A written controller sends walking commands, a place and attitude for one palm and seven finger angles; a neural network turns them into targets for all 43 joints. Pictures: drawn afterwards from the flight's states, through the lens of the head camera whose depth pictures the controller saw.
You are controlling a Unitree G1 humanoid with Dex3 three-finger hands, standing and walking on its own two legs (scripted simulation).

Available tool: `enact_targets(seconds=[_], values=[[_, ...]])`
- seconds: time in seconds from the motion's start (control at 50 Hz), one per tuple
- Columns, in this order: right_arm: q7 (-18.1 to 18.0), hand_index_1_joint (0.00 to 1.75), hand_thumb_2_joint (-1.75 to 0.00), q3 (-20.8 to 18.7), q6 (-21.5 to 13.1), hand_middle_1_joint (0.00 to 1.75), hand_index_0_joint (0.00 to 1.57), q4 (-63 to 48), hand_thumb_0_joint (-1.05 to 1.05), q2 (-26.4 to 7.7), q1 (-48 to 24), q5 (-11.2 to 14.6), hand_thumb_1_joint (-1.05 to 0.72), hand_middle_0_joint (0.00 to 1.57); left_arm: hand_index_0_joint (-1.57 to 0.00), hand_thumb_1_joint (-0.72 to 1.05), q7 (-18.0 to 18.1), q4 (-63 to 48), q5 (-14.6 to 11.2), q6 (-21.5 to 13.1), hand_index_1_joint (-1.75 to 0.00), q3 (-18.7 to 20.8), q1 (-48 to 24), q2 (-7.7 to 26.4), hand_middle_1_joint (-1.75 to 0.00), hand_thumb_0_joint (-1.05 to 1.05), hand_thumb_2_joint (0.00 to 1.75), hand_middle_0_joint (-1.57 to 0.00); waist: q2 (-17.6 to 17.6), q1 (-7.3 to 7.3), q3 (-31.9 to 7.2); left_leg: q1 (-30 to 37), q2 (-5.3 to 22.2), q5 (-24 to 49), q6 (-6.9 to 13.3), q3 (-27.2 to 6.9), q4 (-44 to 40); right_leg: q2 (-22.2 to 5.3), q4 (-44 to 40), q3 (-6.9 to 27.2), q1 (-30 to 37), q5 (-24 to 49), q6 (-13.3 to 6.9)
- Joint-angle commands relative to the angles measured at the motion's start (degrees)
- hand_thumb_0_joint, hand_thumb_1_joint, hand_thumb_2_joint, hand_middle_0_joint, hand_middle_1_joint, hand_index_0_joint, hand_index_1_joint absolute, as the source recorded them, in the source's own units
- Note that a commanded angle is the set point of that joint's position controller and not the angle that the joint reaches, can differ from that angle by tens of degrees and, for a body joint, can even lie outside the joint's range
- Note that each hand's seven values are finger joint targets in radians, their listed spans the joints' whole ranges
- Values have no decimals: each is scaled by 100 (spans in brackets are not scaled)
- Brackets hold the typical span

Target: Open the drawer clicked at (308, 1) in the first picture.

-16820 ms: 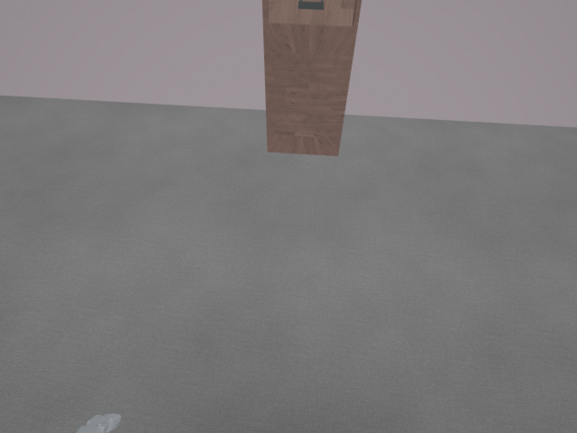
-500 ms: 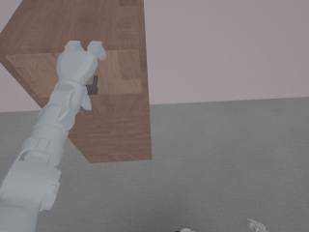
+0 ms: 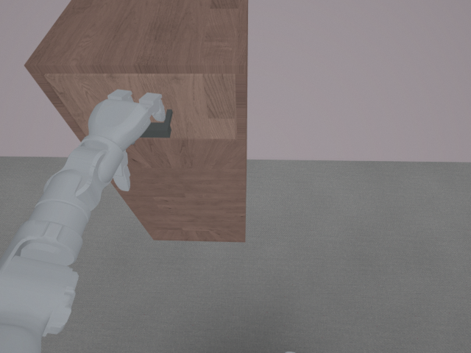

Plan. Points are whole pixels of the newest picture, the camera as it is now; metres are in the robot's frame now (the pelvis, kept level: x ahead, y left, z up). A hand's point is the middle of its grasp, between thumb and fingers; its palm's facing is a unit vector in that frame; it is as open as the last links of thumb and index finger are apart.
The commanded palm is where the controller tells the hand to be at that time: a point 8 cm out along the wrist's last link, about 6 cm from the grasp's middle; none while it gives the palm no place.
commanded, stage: move the hooked fingers above the handle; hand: left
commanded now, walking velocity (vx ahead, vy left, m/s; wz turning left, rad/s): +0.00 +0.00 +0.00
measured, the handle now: (146, 122) +0.54 +0.21 +0.03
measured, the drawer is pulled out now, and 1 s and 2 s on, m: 0.00 0.00 0.00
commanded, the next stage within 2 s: lift the fingers back up to retry in 0.54 s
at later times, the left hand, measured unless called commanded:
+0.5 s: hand (123, 137) +0.47 +0.23 +0.07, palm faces -0.19 +0.03 -0.98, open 13.8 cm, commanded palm +0.47 +0.24 +0.13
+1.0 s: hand (130, 115) +0.50 +0.22 +0.09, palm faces -0.05 +0.01 -1.00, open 13.8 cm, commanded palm +0.48 +0.23 +0.14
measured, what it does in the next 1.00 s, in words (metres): stands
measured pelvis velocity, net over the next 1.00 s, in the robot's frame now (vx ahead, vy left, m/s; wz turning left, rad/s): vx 0.01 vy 0.01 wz -0.05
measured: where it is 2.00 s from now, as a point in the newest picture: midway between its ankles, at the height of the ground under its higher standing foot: outside the picture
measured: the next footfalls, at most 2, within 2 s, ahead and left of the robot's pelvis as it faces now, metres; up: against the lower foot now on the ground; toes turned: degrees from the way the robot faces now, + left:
none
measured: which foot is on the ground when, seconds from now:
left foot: down 0.00-1.00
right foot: down 0.00-1.00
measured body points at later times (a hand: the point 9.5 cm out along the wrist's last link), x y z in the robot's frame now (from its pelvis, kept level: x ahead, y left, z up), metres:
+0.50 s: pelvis +0.00 +0.00 +0.00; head +0.07 -0.03 +0.45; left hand +0.47 +0.23 +0.12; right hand +0.05 -0.27 -0.13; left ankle -0.02 +0.10 -0.72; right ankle +0.02 -0.10 -0.72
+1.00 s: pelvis +0.01 +0.01 +0.00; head +0.07 -0.01 +0.45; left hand +0.50 +0.21 +0.15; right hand +0.06 -0.25 -0.14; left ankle -0.02 +0.10 -0.72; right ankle +0.02 -0.10 -0.72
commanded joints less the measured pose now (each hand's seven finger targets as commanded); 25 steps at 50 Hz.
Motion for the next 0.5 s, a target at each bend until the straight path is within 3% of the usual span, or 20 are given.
enact_targets(seconds=[0.0, 0.02, 0.06, 0.1, 0.14, 0.16, 0.2, 0.24, 0.26, 0.28, 0.3, 0.34, 0.38, 0.42, 0.44, 0.46, 0.48], values=[[153, 30, -90, -168, -193, 30, 20, -140, 0, -602, 415, 29, -90, 20, -30, -50, 1149, -603, -144, 341, -120, 842, -3703, 1041, -120, 0, 30, -30, 170, -667, -2007, 1190, 30, 1501, -65, -214, -234, 221, -230, 296, 250, 724, -55], [202, 30, -90, -101, -159, 30, 20, -121, 0, -606, 321, 17, -90, 20, -30, -50, 1294, -325, -71, 629, -120, 838, -3736, 1082, -120, 0, 30, -30, 198, -605, -2032, 969, -12, 1391, -62, -154, -298, 213, -210, 296, 388, 691, -64], [258, 30, -90, -9, -81, 30, 20, -138, 0, -646, 136, -21, -90, 20, -30, -50, 1459, 124, 135, 1219, -120, 1247, -3699, 1682, -120, 0, 30, -30, 330, -353, -2348, 660, -53, 1616, -63, 2, -362, 191, -156, 322, 942, 998, -96], [292, 30, -90, 90, 32, 30, 20, -208, 0, -599, -48, -37, -90, 20, -30, -50, 1408, 591, 366, 1814, -120, 1222, -3628, 1922, -120, 0, 30, -30, 450, -203, -2547, 407, -75, 1859, -69, 164, -370, 139, -79, 372, 1486, 1494, -70], [300, 30, -90, 114, 123, 30, 20, -315, 0, -601, -114, 2, -90, 20, -30, -50, 1089, 1077, 389, 2226, -120, 1082, -3251, 1845, -120, 0, 30, -30, 136, -146, -2559, 264, -45, 1979, -57, 274, -436, 133, -119, 375, 1917, 1851, -27], [273, 30, -90, 100, 192, 30, 20, -377, 0, -625, -125, 10, -90, 20, -30, -50, 867, 1239, 280, 2271, -120, 1238, -2954, 1928, -120, 0, 30, -30, -298, -116, -2723, 200, -38, 2121, -19, 287, -438, 121, -141, 405, 2320, 2162, 0], [152, 30, -90, 165, 334, 30, 20, -477, 0, -662, -307, 114, -90, 20, -30, -50, 525, 1398, 215, 2388, -120, 1158, -2707, 2068, -120, 0, 30, -30, -961, -148, -2212, -139, -41, 1607, 37, 400, -617, 79, -352, 449, 2476, 1951, 111], [44, 30, -90, 190, 349, 30, 20, -614, 0, -655, -418, 183, -90, 20, -30, -50, 233, 1410, 170, 2346, -120, 963, -2555, 1882, -120, 0, 30, -30, -1244, -178, -1712, -254, -55, 1116, 83, 435, -783, 41, -574, 464, 2362, 1466, 140], [-11, 30, -90, 200, 349, 30, 20, -674, 0, -683, -445, 197, -90, 20, -30, -50, 64, 1340, 114, 2199, -120, 1016, -2500, 1946, -120, 0, 30, -30, -1313, -176, -1665, -246, -41, 1018, 101, 421, -800, 28, -615, 496, 2375, 1359, 135], [-58, 30, -90, 222, 347, 30, 20, -696, 0, -669, -401, 207, -90, 20, -30, -50, -70, 1412, 70, 2078, -120, 978, -2269, 1928, -120, 0, 30, -30, -1289, -168, -1474, -269, -37, 896, 114, 433, -822, 8, -647, 514, 2287, 1220, 140], [-93, 30, -90, 236, 336, 30, 20, -741, 0, -668, -403, 216, -90, 20, -30, -50, -179, 1306, 42, 1922, -120, 1111, -2129, 2107, -120, 0, 30, -30, -1266, -88, -1468, -271, -26, 836, 112, 428, -823, -10, -653, 562, 2319, 1154, 136], [-166, 30, -90, 247, 300, 30, 20, -868, 0, -644, -404, 219, -90, 20, -30, -50, -330, 1136, 89, 1630, -120, 1116, -1922, 2134, -120, 0, 30, -30, -1232, -72, -1456, -282, -26, 645, 126, 444, -795, -18, -664, 616, 2221, 908, 133], [-190, 30, -90, 220, 217, 30, 20, -960, 0, -630, -337, 201, -90, 20, -30, -50, -366, 873, 172, 1295, -120, 1067, -1987, 2052, -120, 0, 30, -30, -929, -135, -1427, -265, -22, 511, 138, 432, -712, -19, -653, 664, 1976, 689, 119], [-182, 30, -90, 157, 122, 30, 20, -998, 0, -597, -151, 163, -90, 20, -30, -50, -298, 406, 171, 862, -120, 1110, -2201, 1984, -120, 0, 30, -30, -529, -196, -1661, -106, -17, 604, 143, 379, -583, 1, -535, 668, 1797, 745, 91], [-178, 30, -90, 105, 75, 30, 20, -987, 0, -583, -44, 133, -90, 20, -30, -50, -215, 60, 152, 616, -120, 1286, -2415, 2109, -120, 0, 30, -30, -366, -207, -1962, 40, -4, 770, 155, 338, -488, 13, -429, 680, 1796, 892, 81], [-170, 30, -90, 36, 41, 30, 20, -979, 0, -559, 41, 104, -90, 20, -30, -50, -137, -266, 114, 409, -120, 1207, -2693, 1946, -120, 0, 30, -30, -390, -356, -2188, 212, -11, 951, 181, 304, -381, 39, -399, 683, 1751, 1079, 91], [-159, 30, -90, -25, -13, 30, 20, -909, 0, -547, 162, 66, -90, 20, -30, -50, -10, -725, 98, 183, -120, 1286, -3116, 2043, -120, 0, 30, -30, 19, -394, -2497, 440, -13, 1106, 170, 267, -307, 43, -332, 714, 1678, 1184, 82]])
